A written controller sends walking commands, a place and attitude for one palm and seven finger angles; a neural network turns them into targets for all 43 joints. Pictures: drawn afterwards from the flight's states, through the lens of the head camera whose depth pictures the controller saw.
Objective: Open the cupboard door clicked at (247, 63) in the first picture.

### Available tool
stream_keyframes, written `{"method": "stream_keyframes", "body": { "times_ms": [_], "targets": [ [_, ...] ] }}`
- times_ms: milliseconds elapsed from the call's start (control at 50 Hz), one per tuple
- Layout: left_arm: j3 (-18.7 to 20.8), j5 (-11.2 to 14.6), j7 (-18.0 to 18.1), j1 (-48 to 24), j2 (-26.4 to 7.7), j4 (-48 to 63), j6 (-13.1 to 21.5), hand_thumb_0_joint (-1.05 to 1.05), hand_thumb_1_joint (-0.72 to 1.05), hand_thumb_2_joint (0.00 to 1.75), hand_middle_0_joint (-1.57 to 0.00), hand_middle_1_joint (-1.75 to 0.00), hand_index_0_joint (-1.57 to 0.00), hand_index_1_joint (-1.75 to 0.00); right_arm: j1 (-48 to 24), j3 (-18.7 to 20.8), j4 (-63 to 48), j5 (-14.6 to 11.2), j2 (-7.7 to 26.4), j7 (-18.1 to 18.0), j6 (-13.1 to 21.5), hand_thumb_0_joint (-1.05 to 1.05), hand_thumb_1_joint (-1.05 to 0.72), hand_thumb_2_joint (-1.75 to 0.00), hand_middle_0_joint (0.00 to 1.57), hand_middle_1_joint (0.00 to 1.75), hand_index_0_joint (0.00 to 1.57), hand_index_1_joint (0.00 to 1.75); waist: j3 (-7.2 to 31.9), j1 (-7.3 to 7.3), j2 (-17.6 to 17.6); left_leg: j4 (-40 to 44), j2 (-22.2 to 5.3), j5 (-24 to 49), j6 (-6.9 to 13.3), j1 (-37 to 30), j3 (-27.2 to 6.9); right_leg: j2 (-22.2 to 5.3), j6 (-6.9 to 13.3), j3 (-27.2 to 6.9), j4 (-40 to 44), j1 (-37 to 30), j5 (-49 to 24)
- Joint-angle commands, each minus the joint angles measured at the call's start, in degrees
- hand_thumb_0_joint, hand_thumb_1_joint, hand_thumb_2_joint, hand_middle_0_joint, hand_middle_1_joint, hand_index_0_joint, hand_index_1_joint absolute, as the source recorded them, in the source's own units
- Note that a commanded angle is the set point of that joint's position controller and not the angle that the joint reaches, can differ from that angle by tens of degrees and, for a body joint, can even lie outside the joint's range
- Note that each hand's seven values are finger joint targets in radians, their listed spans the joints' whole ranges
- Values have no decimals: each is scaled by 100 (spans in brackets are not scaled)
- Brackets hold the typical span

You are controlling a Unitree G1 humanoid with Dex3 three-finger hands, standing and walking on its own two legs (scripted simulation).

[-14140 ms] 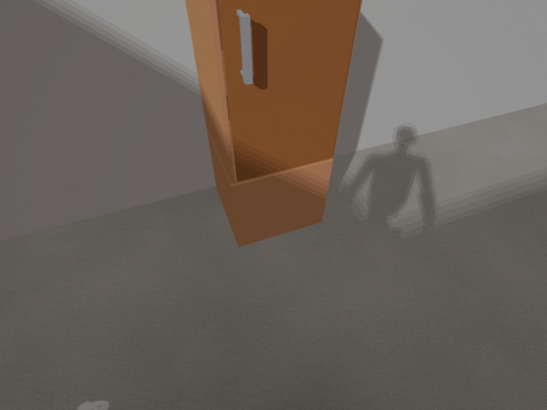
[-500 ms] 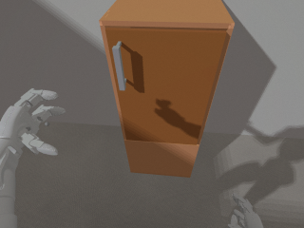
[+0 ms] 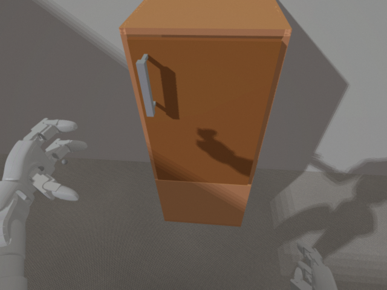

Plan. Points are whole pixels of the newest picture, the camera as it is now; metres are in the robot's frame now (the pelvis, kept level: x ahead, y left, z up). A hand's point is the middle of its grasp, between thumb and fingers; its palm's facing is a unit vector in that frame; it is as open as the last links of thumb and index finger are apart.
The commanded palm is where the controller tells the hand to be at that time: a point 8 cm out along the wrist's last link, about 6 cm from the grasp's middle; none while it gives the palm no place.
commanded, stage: move the hooked fingers beside the handle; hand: left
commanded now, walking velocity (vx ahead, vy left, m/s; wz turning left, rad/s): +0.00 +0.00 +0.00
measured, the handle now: (148, 86) +0.59 +0.18 +0.14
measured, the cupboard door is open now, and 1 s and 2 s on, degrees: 0 0 0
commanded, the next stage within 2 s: none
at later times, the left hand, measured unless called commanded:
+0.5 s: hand (84, 136) +0.37 +0.27 +0.15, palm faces +0.00 -1.00 +0.00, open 14.0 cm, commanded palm +0.34 +0.31 +0.15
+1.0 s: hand (104, 112) +0.45 +0.25 +0.15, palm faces -0.01 -1.00 +0.01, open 14.0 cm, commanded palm +0.43 +0.31 +0.15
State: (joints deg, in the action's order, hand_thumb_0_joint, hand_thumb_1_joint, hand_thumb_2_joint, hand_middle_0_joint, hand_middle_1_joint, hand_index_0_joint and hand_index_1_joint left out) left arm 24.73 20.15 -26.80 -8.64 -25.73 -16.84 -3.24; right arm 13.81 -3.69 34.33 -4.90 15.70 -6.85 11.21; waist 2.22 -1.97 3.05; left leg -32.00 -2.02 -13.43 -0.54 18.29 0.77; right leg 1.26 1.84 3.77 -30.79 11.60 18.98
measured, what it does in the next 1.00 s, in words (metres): stands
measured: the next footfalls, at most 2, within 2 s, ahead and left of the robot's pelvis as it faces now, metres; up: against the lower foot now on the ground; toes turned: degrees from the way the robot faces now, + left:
none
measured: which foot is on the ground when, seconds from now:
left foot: down 0.00-1.00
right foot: down 0.00-1.00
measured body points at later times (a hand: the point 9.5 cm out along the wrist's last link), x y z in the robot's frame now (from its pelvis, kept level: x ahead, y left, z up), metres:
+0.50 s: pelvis +0.00 +0.02 +0.00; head +0.00 +0.01 +0.45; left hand +0.36 +0.32 +0.15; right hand +0.14 -0.23 -0.09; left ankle +0.04 +0.13 -0.73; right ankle -0.03 -0.09 -0.73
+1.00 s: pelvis +0.01 +0.02 -0.01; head +0.04 +0.02 +0.44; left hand +0.44 +0.30 +0.15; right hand +0.07 -0.25 -0.12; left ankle +0.04 +0.13 -0.73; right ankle -0.03 -0.09 -0.73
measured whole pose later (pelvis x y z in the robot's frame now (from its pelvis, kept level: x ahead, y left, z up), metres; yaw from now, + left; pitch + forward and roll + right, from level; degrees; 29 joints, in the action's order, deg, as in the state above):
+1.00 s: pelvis +0.01 +0.02 -0.01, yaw -1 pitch +7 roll -1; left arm 21.9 11.7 -22.0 -42.5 -30.2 -54.6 6.0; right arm 20.8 -2.3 37.9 -3.4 17.0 -5.0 4.3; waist 3.1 3.9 1.6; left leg -36.6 -1.7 -15.5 1.0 27.9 1.8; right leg 0.7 0.5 2.7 -34.1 20.9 20.0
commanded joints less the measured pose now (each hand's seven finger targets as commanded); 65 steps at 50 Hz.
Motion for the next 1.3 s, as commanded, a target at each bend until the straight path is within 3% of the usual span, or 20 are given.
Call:
{"method": "stream_keyframes", "body": {
  "times_ms": [0,140,220,320,380,440,520,540,700,760,800,840,920,960,980,1000,1040,1060,1180,1280],
  "targets": [
    [537,126,19,-1894,-1671,1185,369,0,-50,30,-30,-120,-30,-120,-603,268,-863,-5,657,-80,339,0,-90,-90,20,30,20,30,981,42,114,225,266,847,275,-1022,-131,-16,-216,-289,548,481,-1725],
    [143,-54,150,-3039,-1596,574,454,0,-50,30,-30,-120,-30,-120,-490,249,-701,-6,696,-175,292,0,-90,-90,20,30,20,30,973,232,37,254,254,479,282,-1024,-231,-9,-144,-250,638,709,-1070],
    [147,-151,179,-3178,-1614,265,523,0,-50,30,-30,-120,-30,-120,-450,256,-676,24,704,-155,269,0,-90,-90,20,30,20,30,1220,168,273,258,245,606,259,-1134,-266,-4,-90,-206,562,678,-1201],
    [270,-234,276,-3379,-1784,-217,526,0,-50,30,-30,-120,-30,-120,-311,278,-657,40,757,-91,162,0,-90,-90,20,30,20,30,1226,147,16,287,214,683,248,-973,-292,15,-78,-147,497,652,-1285],
    [5,-312,353,-3738,-1564,-171,595,0,-50,30,-30,-120,-30,-120,-296,268,-697,44,746,-52,122,0,-90,-90,20,30,20,30,1285,204,292,276,207,763,245,-1050,-286,22,-56,-140,444,714,-1325],
    [166,-351,435,-3909,-1772,-524,654,0,-50,30,-30,-120,-30,-120,-107,316,-608,65,807,-52,56,0,-90,-90,20,30,20,30,1298,256,-149,241,176,713,272,-988,-321,60,-65,-128,459,769,-1228],
    [-104,-474,492,-4457,-1568,-684,759,0,-50,30,-30,-120,-30,-120,-6,336,-533,80,830,-38,6,0,-90,-90,20,30,20,30,1409,347,329,240,152,719,227,-1193,-373,52,-29,-110,404,986,-1145],
    [-142,-471,519,-4483,-1551,-814,782,0,-50,30,-30,-120,-30,-120,59,339,-514,87,838,-37,-14,0,-90,-90,20,30,20,30,1377,376,44,221,158,678,263,-1076,-364,63,-43,-108,415,943,-1101],
    [-25,-622,542,-5104,-1825,-1605,976,0,-50,30,-30,-120,-30,-120,391,407,-373,127,931,28,-183,0,-90,-90,20,30,20,30,1690,452,196,37,139,1031,252,-1063,-322,52,-52,-148,244,1040,-1490],
    [271,-650,519,-5263,-2224,-1838,1121,0,-50,30,-30,-120,-30,-120,535,443,-350,146,988,55,-259,0,-90,-90,20,30,20,30,1863,414,59,-62,139,1227,269,-911,-291,54,-55,-192,146,885,-1756],
    [1,-674,478,-5424,-1933,-1897,1178,0,-50,30,-30,-120,-30,-120,566,455,-355,136,958,84,-296,0,-90,-90,20,30,20,30,1828,498,293,-106,123,1305,251,-1052,-297,70,-54,-160,117,1094,-1756],
    [-3,-676,474,-5549,-2000,-2232,1214,0,-50,30,-30,-120,-30,-120,688,459,-287,136,1000,80,-367,0,-90,-90,20,30,20,30,1698,551,7,-135,117,1160,277,-835,-296,80,-55,-156,123,1139,-1613],
    [-130,-742,482,-5983,-1921,-2544,1278,0,-50,30,-30,-120,-30,-120,822,489,-230,151,1016,102,-436,0,-90,-90,20,30,20,30,1801,660,195,-220,113,1196,280,-926,-304,80,-76,-185,77,1379,-1641],
    [241,-758,510,-6110,-2383,-2773,1357,0,-50,30,-30,-120,-30,-120,940,518,-175,169,1069,103,-501,0,-90,-90,20,30,20,30,1941,640,-146,-288,118,1224,318,-714,-255,84,-107,-230,38,1190,-1815],
    [272,-801,502,-6129,-2464,-2815,1404,0,-50,30,-30,-120,-30,-120,954,514,-177,174,1065,105,-533,0,-90,-90,20,30,20,30,2032,611,34,-307,127,1326,305,-701,-246,72,-98,-246,-23,1132,-1928],
    [122,-845,483,-6199,-2320,-2813,1440,0,-50,30,-30,-120,-30,-120,959,497,-199,175,1036,128,-552,0,-90,-90,20,30,20,30,2071,620,319,-336,138,1393,293,-777,-233,68,-90,-244,-53,1221,-1950],
    [31,-864,487,-6402,-2242,-3012,1526,0,-50,30,-30,-120,-30,-120,1052,511,-138,190,1034,137,-610,0,-90,-90,20,30,20,30,1947,717,120,-409,128,1398,317,-685,-240,92,-98,-230,-62,1319,-1922],
    [188,-893,500,-6469,-2490,-3147,1551,0,-50,30,-30,-120,-30,-120,1075,527,-114,183,1069,133,-640,0,-90,-90,20,30,20,30,1948,737,23,-409,105,1292,321,-592,-236,90,-123,-255,-54,1339,-1894],
    [26,-1047,483,-7033,-2532,-3526,1694,0,-50,30,-30,-120,-30,-120,1266,528,-49,207,1085,139,-771,0,-90,-90,20,30,20,30,2142,894,384,-526,101,1302,318,-603,-252,93,-130,-277,-137,1596,-1813],
    [212,-1098,524,-7244,-2800,-3953,1744,0,-50,30,-30,-120,-30,-120,1474,545,48,252,1138,157,-856,0,-90,-90,20,30,20,30,2260,948,193,-619,76,1318,335,-449,-264,118,-154,-293,-179,1614,-1858]
  ]
}}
